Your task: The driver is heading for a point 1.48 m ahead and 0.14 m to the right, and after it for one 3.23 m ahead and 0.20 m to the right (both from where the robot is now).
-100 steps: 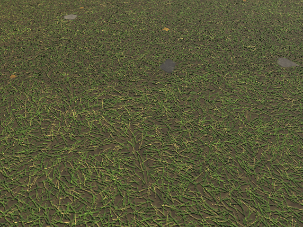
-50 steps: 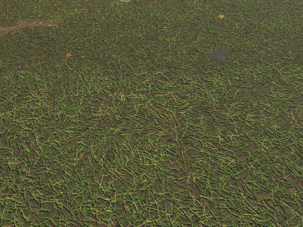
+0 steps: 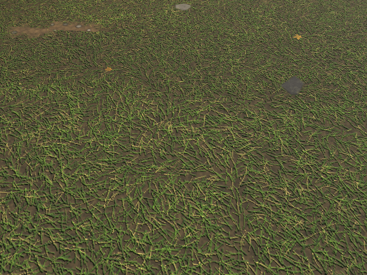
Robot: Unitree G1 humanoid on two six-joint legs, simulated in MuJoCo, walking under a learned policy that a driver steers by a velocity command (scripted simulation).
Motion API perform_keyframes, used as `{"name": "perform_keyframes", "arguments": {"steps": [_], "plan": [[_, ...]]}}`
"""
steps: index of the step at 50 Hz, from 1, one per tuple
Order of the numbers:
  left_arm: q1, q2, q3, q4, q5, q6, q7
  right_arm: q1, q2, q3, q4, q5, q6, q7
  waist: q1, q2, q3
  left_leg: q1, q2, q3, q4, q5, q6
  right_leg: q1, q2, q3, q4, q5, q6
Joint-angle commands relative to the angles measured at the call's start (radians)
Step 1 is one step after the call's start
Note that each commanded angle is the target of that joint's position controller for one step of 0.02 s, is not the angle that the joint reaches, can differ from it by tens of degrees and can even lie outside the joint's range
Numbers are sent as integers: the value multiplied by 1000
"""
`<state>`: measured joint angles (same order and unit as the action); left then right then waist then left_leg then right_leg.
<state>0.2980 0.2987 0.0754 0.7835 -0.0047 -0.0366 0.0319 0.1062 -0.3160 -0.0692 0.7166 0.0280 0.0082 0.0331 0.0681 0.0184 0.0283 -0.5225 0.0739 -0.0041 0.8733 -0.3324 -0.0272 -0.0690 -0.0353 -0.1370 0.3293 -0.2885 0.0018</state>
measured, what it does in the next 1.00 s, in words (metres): walks ahead, turning right: left foot, then right foot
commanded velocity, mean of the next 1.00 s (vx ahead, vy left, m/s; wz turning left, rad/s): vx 0.45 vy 0.00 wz -0.22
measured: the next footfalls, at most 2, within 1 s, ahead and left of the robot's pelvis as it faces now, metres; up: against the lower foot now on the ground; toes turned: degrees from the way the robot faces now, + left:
left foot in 0.12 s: +0.13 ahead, +0.16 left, +0.00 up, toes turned +8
right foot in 0.64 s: +0.47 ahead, -0.02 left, +0.00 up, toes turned -7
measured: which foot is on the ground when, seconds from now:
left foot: up 0.00-0.10, down 0.12-0.66, up 0.68-1.00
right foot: down 0.00-0.12, up 0.14-0.62, down 0.64-1.00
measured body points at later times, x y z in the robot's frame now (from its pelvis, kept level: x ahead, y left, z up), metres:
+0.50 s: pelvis +0.21 +0.09 +0.00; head +0.23 +0.10 +0.44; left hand +0.37 +0.35 -0.11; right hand +0.27 -0.19 -0.12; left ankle +0.09 +0.15 -0.74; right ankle +0.41 -0.07 -0.69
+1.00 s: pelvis +0.50 +0.07 +0.00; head +0.54 +0.05 +0.45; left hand +0.66 +0.33 -0.10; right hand +0.64 -0.22 -0.08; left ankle +0.72 +0.19 -0.70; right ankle +0.43 -0.01 -0.74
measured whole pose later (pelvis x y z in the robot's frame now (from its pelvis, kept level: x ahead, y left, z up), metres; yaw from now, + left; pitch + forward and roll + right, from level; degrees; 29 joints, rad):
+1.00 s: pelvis +0.50 +0.07 +0.00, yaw -17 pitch +2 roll -1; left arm 0.30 0.30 0.06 0.70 -0.02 -0.04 0.00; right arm 0.08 -0.30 -0.02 0.64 0.00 -0.10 0.01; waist 0.07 0.04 0.04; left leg -0.63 0.07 -0.11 0.63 0.00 -0.08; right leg -0.16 0.11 0.15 0.40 -0.27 -0.07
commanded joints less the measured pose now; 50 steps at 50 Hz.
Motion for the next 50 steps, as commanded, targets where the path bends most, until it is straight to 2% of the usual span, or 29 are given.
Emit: {"name": "perform_keyframes", "arguments": {"steps": [1,3,4,5,6,7,8,9,10,11,12,13,18,22,26,29,31,32,33,34,35,36,37,38,39,43,46,48,50], "plan": [[-12,203,56,-52,-12,-21,-13,-141,-39,7,-122,1,-25,19,24,-126,19,-21,-7,60,-146,9,11,27,-235,132,-152,49,-173],[-6,217,61,-46,-25,-18,-25,-115,-61,1,-126,4,-21,21,4,-140,20,57,-30,92,-209,25,37,2,-258,111,-115,58,-160],[-17,219,61,-42,-33,-16,-28,-68,-64,-4,-115,1,-21,20,-35,-132,14,149,-56,115,-271,44,59,-40,-258,87,-61,118,-145],[-19,207,54,-38,-35,-18,-30,24,-84,-19,-86,-1,-19,16,-89,-112,-24,312,-99,140,-316,71,87,-108,-241,41,51,255,-123],[-2,159,35,-34,-24,-24,-33,175,-140,-52,-41,4,-15,4,-158,-59,-106,532,-124,114,-341,84,125,-193,-190,-34,266,372,-82],[-33,85,6,-83,11,-34,-33,341,-247,-83,-15,-1,-14,-17,-222,139,-190,791,106,-268,-429,-24,228,-490,-96,-94,659,97,9],[-42,50,-9,-123,5,-60,-30,328,-296,-75,-39,-8,-36,-16,-189,231,-269,834,316,-769,-625,-178,375,-719,27,96,885,-319,34],[-93,140,13,-122,-40,-70,-37,280,-219,-51,-42,-13,-57,-8,-204,106,-188,759,328,-678,-655,-195,363,-796,-32,185,976,-252,19],[-100,152,16,-121,-52,-72,-42,234,-167,-35,-39,-18,-68,-6,-170,133,-104,665,289,-524,-646,-156,322,-804,-76,171,957,-160,-11],[-86,148,17,-100,-35,-70,-38,175,-119,-20,-41,-17,-74,-5,-136,83,-56,567,235,-406,-651,-81,283,-761,-115,172,907,-71,-20],[-64,143,20,-84,-20,-62,-38,126,-94,-11,-45,-23,-80,-4,-101,96,-20,477,194,-311,-675,17,254,-697,-137,183,848,4,-20],[-30,133,20,-65,-19,-49,-43,96,-81,-7,-46,-32,-87,-5,-72,114,-12,423,162,-235,-702,97,232,-639,-145,188,830,66,-17],[-57,74,8,-65,-25,-26,-42,139,-80,-14,-11,-49,-118,-21,-75,38,21,417,122,-1,-738,420,207,-665,-77,242,667,270,18],[-174,31,-13,-107,-19,-37,-64,166,-100,-16,10,-37,-117,-39,-117,34,62,438,120,94,-783,447,164,-616,-46,168,400,428,5],[-274,12,-27,-164,-18,-44,-97,234,-122,-25,47,-24,-92,-51,-150,10,88,603,170,136,-723,616,152,-673,-27,122,278,369,-36],[-255,44,-13,-192,-18,-38,-112,228,-160,-35,43,-24,-62,-69,-105,62,14,692,183,171,-553,1076,134,-583,46,42,272,220,-87],[-105,109,18,-175,-21,-27,-107,215,-185,-40,32,-27,-44,-80,-14,98,-94,679,179,180,-303,1291,125,-375,108,17,280,129,-139],[46,160,46,-148,-22,-24,-92,188,-184,-36,22,-20,-45,-82,79,67,-168,555,143,198,-80,1195,102,-124,124,48,193,195,-183],[159,233,63,-128,-20,-10,-68,223,-110,-9,2,-46,-63,-76,90,-93,-268,280,64,187,240,593,72,195,-58,320,206,231,-248],[121,278,69,-154,-18,-21,-68,311,-14,25,-44,-43,-98,-51,-14,-281,-393,-133,-166,19,591,-245,14,496,-300,932,86,61,-479],[132,193,50,-155,-15,-26,-67,191,-115,5,-56,-12,-137,-29,68,-126,-394,-240,-108,-148,628,-202,39,488,-282,926,-9,-23,-434],[88,157,39,-157,-12,-31,-64,116,-132,4,-93,17,-154,-19,48,-72,-238,-275,-62,-138,553,-114,59,352,-250,774,-34,-6,-383],[20,140,32,-165,-15,-34,-66,99,-111,9,-97,1,-161,-22,-10,39,-131,-246,-20,-118,447,-62,59,182,-205,673,-52,91,-348],[-36,110,23,-178,-15,-36,-64,103,-117,2,-91,-24,-155,-28,-45,47,-82,-195,10,-111,358,-30,45,72,-164,596,-67,194,-331],[-67,105,18,-193,-1,-35,-58,126,-118,-1,-88,-33,-143,-27,-75,8,-60,-135,23,-108,337,-9,29,-21,-141,555,-91,263,-332],[-74,143,29,-177,-8,-37,-35,112,-70,16,-104,-50,-109,-37,-92,-37,-21,-71,27,-45,118,81,-51,-222,-81,418,-120,404,-318],[-40,161,35,-158,-18,-24,-22,-13,-33,34,-131,-47,-111,-35,-35,-76,-22,18,-21,-24,-146,316,-68,-279,-11,352,-85,286,-253],[9,168,37,-143,-20,-14,-20,-71,-46,30,-143,-30,-117,-29,0,-94,-41,63,-59,-26,-251,395,-71,-252,-21,388,-58,212,-231],[31,157,35,-131,-26,-9,-19,-75,-71,18,-147,-20,-124,-21,-1,-115,-57,75,-61,-57,-316,389,-55,-181,-55,447,-4,147,-213]]}}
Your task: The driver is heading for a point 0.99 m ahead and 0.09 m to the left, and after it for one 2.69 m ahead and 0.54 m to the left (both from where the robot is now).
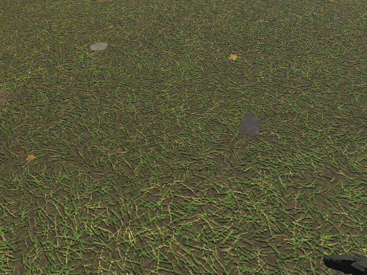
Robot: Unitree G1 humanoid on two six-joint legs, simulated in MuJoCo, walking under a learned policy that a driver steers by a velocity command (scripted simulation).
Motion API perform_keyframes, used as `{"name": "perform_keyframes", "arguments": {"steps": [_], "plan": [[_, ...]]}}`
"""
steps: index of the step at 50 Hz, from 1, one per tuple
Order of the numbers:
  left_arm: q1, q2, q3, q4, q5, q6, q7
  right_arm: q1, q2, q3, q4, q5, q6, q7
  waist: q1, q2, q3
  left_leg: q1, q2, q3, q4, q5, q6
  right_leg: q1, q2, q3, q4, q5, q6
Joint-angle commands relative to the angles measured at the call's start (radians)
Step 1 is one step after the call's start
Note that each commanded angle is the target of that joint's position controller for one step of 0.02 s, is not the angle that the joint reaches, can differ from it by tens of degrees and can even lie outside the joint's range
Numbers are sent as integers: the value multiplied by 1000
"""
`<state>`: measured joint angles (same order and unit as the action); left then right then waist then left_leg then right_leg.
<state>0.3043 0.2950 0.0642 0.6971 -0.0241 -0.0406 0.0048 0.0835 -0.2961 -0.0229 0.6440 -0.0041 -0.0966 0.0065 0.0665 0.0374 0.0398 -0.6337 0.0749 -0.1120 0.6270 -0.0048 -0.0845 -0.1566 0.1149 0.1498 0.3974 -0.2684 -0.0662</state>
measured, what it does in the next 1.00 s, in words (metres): walks ahead: left foot, then right foot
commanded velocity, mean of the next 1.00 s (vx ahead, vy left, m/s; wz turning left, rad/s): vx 0.50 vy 0.00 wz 0.01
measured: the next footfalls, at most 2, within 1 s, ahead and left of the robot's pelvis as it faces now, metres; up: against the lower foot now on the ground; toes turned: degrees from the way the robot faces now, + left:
left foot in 0.10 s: +0.24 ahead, +0.15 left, +0.00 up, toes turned -5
right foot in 0.62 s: +0.48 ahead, -0.11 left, +0.00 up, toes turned -6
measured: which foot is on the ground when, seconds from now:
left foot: up 0.00-0.08, down 0.10-0.62, up 0.64-1.00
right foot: down 0.00-0.10, up 0.12-0.60, down 0.62-1.00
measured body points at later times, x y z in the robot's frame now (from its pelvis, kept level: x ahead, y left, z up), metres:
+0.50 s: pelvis +0.26 +0.05 +0.00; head +0.29 +0.05 +0.45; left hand +0.51 +0.24 -0.08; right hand +0.23 -0.23 -0.12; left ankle +0.20 +0.15 -0.74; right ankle +0.41 -0.12 -0.70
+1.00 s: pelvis +0.51 -0.01 +0.00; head +0.54 +0.00 +0.45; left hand +0.52 +0.28 -0.13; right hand +0.70 -0.25 -0.10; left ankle +0.68 +0.16 -0.69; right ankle +0.44 -0.11 -0.74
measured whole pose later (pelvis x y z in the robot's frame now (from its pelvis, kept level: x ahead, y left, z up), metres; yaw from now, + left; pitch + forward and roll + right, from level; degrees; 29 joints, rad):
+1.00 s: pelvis +0.51 -0.01 +0.00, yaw +4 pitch +0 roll -3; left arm 0.35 0.26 0.07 0.86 0.01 -0.09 0.00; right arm 0.18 -0.28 -0.06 0.70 0.02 -0.02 0.03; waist 0.07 0.05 0.03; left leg -0.68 0.09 -0.06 0.76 0.04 0.02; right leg 0.00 0.03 -0.19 0.28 -0.29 -0.02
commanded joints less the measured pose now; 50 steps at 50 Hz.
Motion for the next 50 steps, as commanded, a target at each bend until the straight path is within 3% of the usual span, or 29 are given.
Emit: {"name": "perform_keyframes", "arguments": {"steps": [1,3,4,5,6,7,8,9,10,11,13,16,19,24,27,29,30,31,32,33,34,35,36,37,40,43,47,49,50], "plan": [[29,151,43,-40,-6,-5,8,-41,-105,-35,-71,14,-23,9,-6,-148,-73,193,-54,41,-87,42,19,-54,-229,190,-42,107,-133],[20,136,39,-37,2,-3,6,21,-122,-52,-57,13,-32,12,-46,-173,-75,259,-51,57,-117,-23,63,-19,-252,220,25,121,-108],[24,113,32,-36,8,-3,3,91,-135,-64,-39,7,-35,9,-84,-171,-97,357,-60,77,-141,-53,93,-24,-222,203,101,183,-85],[33,56,11,-45,16,-7,-2,202,-172,-77,-31,-7,-42,4,-135,-108,-191,535,44,-23,-140,-85,150,-77,-168,145,316,148,-48],[176,-17,-11,-56,6,-16,-1,298,-273,-101,-13,-26,-37,4,-96,174,-326,851,266,-429,-204,-210,306,-356,-30,19,677,-147,31],[197,40,-7,-48,-18,-22,0,373,-242,-103,32,2,-27,20,-117,290,-329,912,343,-760,-342,-553,380,-584,-30,18,867,-317,50],[93,123,14,-52,-26,-21,3,322,-165,-82,17,11,-25,20,-144,136,-185,813,307,-664,-366,-641,339,-651,-79,45,942,-237,44],[-10,135,16,-74,-12,-18,6,270,-133,-70,10,4,-19,17,-142,53,-105,695,260,-502,-359,-544,303,-643,-118,3,931,-159,40],[-60,120,14,-90,6,-20,6,233,-109,-60,12,-4,-15,17,-126,25,-47,591,212,-388,-371,-421,298,-622,-145,-15,873,-105,38],[-63,106,16,-93,13,-21,3,206,-90,-52,14,-9,-16,15,-99,49,-31,534,172,-312,-388,-331,289,-580,-180,-21,809,-57,37],[-31,73,10,-77,11,-18,-3,201,-74,-47,26,-5,-17,11,-77,92,-42,492,130,-220,-421,-211,290,-514,-198,-53,737,-18,46],[-86,40,-4,-87,19,-20,-4,233,-110,-57,54,7,-17,5,-88,56,-31,502,139,-146,-453,-68,320,-536,-211,-81,583,37,65],[-177,12,-18,-101,19,-30,-10,257,-135,-62,79,13,-3,0,-119,43,-21,521,125,-70,-463,3,307,-511,-207,-103,383,174,74],[-304,14,-21,-126,7,-40,-30,322,-155,-63,125,26,18,2,-165,40,7,553,133,-24,-434,52,289,-431,-167,-139,196,282,69],[-331,31,-15,-143,2,-45,-45,340,-166,-66,147,32,37,-5,-150,45,16,632,171,-40,-388,109,272,-415,-152,-140,132,209,33],[-247,62,2,-122,10,-47,-46,314,-188,-72,149,34,49,-13,-85,50,-35,648,160,-12,-283,318,247,-262,-115,-171,77,188,-3],[-125,99,24,-85,17,-47,-40,314,-174,-65,148,36,52,-15,-25,31,-115,601,111,21,-133,410,222,-63,-103,-182,51,217,-31],[53,161,45,-54,31,-46,-29,297,-128,-45,123,20,49,-16,54,-23,-254,426,60,54,125,232,181,227,-250,-35,94,263,-94],[129,251,62,-37,38,-38,-24,410,-10,-10,95,10,30,-12,16,-266,-380,39,-102,102,500,-401,108,557,-510,387,50,161,-242],[155,166,44,-28,22,-32,-25,387,-89,-27,110,33,15,-8,56,-242,-391,-85,-98,-24,635,-588,107,526,-538,537,-47,-16,-266],[98,125,28,-22,15,-32,-23,308,-142,-48,86,54,13,-6,45,-189,-221,-153,-53,-25,672,-522,109,397,-504,391,-75,-45,-222],[36,92,17,-24,18,-34,-23,256,-139,-50,72,52,15,-6,18,-143,-143,-135,-12,-1,636,-436,108,273,-453,273,-105,-28,-186],[-16,65,9,-21,24,-38,-25,229,-129,-54,67,39,22,-7,-8,-125,-79,-111,12,3,584,-369,101,167,-412,192,-146,9,-165],[-52,45,4,-18,32,-48,-26,247,-116,-58,71,35,36,-8,-43,-146,-54,-57,37,-5,547,-314,96,91,-383,123,-180,56,-148],[-76,52,14,13,39,-74,-28,278,-68,-57,76,36,72,-11,-81,-127,-21,-3,41,-13,502,-239,76,-14,-373,-5,-246,198,-151],[-63,80,27,48,42,-81,-19,219,-54,-56,50,28,78,-13,-74,-101,5,-62,42,-32,374,-90,70,8,-365,-110,-256,298,-140],[-34,111,34,81,37,-69,1,74,-20,-41,-5,21,59,18,-27,-72,36,-13,21,46,124,109,102,13,-337,-240,-239,371,-97],[10,132,43,103,39,-57,6,55,-5,-40,-25,14,62,30,-16,-82,12,45,7,99,142,89,103,36,-352,-277,-192,450,-103],[15,136,45,108,33,-50,6,50,-14,-44,-39,18,67,35,-20,-88,16,31,8,102,141,47,109,62,-364,-288,-170,474,-101]]}}
Keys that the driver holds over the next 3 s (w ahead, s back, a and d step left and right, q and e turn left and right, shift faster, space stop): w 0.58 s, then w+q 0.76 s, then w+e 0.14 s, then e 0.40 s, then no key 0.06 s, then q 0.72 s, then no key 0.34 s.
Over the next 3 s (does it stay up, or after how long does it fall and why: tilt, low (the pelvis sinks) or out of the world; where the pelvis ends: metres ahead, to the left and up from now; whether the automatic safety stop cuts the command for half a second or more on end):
stays up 1.13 0.06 -0.19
